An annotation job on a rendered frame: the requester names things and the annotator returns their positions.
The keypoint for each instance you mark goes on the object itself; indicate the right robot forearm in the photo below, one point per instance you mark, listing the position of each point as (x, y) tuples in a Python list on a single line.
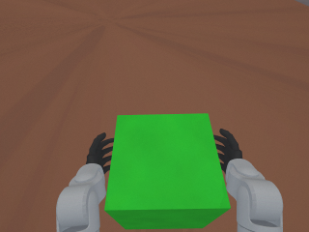
[(259, 201)]

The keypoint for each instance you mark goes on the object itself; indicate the robot right hand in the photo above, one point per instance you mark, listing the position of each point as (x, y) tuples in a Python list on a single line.
[(231, 150)]

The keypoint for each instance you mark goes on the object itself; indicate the robot left hand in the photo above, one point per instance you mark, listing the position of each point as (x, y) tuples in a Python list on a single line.
[(96, 152)]

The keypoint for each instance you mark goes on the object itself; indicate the left robot forearm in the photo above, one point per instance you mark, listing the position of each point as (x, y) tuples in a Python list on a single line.
[(77, 208)]

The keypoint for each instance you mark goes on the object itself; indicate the carton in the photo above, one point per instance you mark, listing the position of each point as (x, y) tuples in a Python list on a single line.
[(165, 173)]

